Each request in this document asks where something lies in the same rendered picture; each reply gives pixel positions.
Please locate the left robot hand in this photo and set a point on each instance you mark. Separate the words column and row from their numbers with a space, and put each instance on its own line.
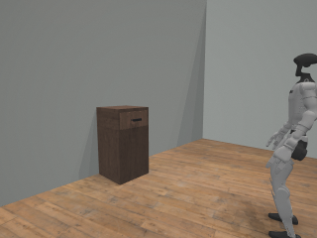
column 282, row 154

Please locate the robot left forearm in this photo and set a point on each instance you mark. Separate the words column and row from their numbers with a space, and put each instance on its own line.
column 301, row 129

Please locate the robot right forearm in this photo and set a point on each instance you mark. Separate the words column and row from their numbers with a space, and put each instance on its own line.
column 285, row 128

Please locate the robot right foot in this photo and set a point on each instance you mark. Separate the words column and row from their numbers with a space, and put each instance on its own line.
column 275, row 216

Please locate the left robot upper arm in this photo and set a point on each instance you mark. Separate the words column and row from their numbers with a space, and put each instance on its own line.
column 308, row 91

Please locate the right robot hand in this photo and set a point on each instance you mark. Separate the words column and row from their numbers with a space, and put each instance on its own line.
column 278, row 137

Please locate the drawer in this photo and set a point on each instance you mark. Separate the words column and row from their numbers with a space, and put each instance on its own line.
column 126, row 119

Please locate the cabinet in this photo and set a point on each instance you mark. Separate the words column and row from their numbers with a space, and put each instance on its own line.
column 123, row 154

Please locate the left robot shin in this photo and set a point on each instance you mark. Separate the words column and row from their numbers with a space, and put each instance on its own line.
column 284, row 209

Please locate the handle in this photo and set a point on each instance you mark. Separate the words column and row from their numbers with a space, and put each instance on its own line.
column 138, row 119

